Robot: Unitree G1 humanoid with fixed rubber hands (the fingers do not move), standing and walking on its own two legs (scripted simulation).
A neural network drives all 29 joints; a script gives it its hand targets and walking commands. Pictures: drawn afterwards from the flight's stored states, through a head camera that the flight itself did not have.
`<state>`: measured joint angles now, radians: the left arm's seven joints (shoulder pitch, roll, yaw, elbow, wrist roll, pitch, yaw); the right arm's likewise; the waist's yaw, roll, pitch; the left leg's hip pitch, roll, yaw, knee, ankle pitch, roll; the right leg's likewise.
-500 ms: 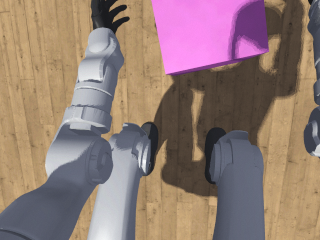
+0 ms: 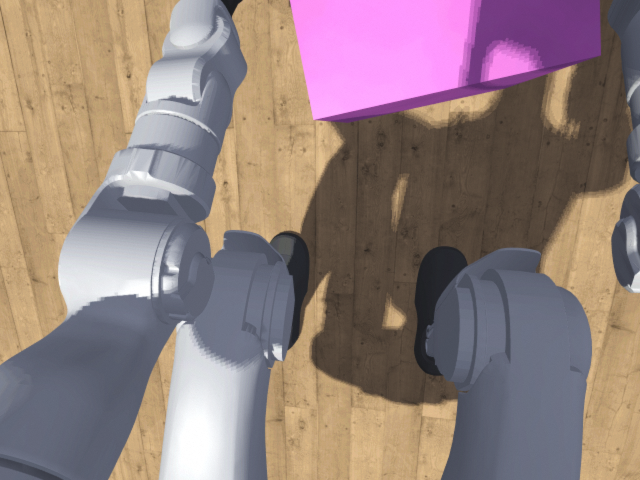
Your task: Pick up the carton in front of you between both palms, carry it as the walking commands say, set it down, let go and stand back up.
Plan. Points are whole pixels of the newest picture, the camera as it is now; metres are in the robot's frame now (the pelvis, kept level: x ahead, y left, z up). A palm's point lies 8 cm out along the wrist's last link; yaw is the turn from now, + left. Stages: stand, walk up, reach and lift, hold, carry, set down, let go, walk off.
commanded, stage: reach and lift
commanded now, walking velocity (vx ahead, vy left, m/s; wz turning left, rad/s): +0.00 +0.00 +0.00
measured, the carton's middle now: out of the picture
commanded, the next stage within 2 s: none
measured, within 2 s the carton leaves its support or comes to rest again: leaves its support in 0.60 s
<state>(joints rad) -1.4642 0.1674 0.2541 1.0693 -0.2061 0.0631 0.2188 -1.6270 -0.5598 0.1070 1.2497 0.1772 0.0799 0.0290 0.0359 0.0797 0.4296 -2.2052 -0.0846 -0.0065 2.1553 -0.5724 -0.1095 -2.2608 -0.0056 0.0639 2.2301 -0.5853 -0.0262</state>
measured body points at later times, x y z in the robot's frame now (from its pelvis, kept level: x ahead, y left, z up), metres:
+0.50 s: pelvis +0.00 +0.00 +0.00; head +0.36 -0.07 +0.24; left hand +0.55 +0.09 -0.17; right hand +0.57 -0.21 -0.17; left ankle +0.13 +0.14 -0.34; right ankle +0.10 -0.11 -0.34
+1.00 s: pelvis -0.01 +0.02 +0.06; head +0.27 -0.06 +0.40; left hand +0.52 +0.08 -0.02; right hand +0.52 -0.22 -0.02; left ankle +0.13 +0.14 -0.34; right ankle +0.10 -0.11 -0.34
